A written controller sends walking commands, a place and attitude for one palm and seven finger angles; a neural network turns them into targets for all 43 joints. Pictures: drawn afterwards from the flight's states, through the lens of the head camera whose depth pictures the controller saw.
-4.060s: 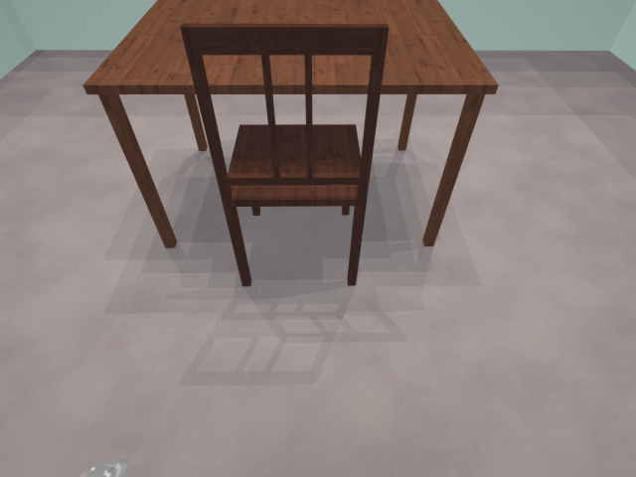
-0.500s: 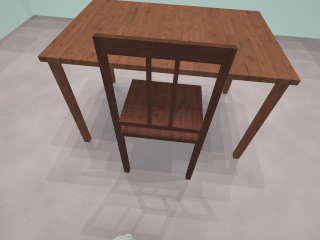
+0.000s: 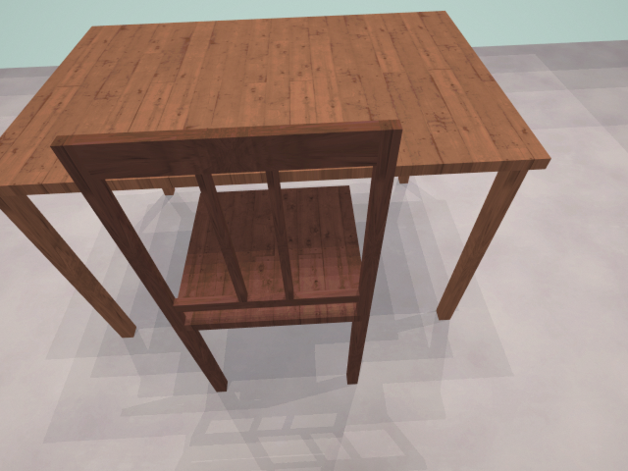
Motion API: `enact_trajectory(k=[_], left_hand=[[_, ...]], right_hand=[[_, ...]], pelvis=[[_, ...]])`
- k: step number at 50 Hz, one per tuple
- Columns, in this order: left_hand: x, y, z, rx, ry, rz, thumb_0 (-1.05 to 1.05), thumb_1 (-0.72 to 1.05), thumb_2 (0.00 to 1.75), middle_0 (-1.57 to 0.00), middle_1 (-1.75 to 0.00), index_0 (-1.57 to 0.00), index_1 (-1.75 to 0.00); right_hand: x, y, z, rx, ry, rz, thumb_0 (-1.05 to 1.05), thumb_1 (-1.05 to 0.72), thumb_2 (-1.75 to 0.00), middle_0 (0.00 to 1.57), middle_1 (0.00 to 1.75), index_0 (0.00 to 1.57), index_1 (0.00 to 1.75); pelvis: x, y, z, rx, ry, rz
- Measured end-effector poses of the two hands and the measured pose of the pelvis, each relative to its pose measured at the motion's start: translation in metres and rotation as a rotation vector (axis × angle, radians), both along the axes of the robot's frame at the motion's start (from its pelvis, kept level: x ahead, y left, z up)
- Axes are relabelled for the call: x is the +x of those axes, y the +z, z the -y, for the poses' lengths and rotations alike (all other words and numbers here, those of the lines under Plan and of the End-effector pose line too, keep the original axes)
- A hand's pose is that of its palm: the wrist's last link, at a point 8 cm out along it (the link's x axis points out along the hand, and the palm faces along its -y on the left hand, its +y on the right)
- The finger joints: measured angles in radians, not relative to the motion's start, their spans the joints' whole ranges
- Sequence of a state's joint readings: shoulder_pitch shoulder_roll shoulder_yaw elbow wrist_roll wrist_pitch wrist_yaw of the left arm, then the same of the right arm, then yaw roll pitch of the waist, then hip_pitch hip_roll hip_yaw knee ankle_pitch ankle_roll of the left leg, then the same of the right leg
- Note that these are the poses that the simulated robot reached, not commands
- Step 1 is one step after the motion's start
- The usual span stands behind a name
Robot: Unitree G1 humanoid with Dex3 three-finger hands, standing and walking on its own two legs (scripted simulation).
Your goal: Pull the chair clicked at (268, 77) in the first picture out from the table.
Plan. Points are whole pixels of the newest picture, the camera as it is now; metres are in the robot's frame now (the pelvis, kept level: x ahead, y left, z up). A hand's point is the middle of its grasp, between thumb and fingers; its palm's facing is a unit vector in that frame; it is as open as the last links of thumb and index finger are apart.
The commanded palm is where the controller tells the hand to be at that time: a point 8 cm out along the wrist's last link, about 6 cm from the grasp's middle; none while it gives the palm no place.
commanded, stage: come to a stop and stand still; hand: left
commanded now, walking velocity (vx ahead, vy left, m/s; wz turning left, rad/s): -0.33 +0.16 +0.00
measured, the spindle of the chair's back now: (226, 246) +0.48 +0.18 -0.04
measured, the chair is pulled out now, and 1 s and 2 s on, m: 0.00 0.00 0.00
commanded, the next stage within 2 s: look again from close up in 1.80 s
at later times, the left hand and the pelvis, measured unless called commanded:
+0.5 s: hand out of the picture +0.04 +0.21 -0.17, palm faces +0.07 -0.98 -0.20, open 7.4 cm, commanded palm none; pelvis +0.01 +0.03 +0.01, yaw -1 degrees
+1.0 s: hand out of the picture -0.06 +0.16 -0.16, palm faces +0.04 -0.98 -0.18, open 7.4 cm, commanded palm none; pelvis -0.02 +0.00 +0.02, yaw +0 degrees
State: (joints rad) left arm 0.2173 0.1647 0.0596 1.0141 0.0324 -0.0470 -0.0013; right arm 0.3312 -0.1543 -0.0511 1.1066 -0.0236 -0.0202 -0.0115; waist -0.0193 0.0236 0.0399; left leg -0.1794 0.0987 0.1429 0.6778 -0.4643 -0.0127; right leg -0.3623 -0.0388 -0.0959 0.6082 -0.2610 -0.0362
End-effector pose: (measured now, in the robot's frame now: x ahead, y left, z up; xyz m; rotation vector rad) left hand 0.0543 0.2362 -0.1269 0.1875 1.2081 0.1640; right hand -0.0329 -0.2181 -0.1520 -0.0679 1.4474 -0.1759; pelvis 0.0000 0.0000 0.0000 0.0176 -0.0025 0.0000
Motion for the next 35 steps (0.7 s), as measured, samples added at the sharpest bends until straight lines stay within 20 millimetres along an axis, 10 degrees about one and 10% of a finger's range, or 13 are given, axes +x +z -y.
enact_trajectory(k=[17,35], left_hand=[[0.004,-0.012,-0.002,-0.031,0.064,-0.087,0.00,0.92,0.90,-0.20,-0.30,-0.20,-0.30],[-0.081,-0.002,-0.012,-0.002,0.071,-0.236,0.00,0.91,0.90,-0.20,-0.30,-0.20,-0.30]], right_hand=[[0.092,0.017,0.000,-0.070,0.045,0.101,0.01,-0.94,-0.90,0.20,0.30,0.20,0.30],[0.083,0.019,-0.019,-0.026,0.065,0.178,0.00,-0.93,-0.90,0.20,0.30,0.20,0.30]], pelvis=[[0.027,0.006,-0.012,-0.033,0.002,0.027],[-0.010,0.012,-0.019,0.003,-0.012,-0.001]])
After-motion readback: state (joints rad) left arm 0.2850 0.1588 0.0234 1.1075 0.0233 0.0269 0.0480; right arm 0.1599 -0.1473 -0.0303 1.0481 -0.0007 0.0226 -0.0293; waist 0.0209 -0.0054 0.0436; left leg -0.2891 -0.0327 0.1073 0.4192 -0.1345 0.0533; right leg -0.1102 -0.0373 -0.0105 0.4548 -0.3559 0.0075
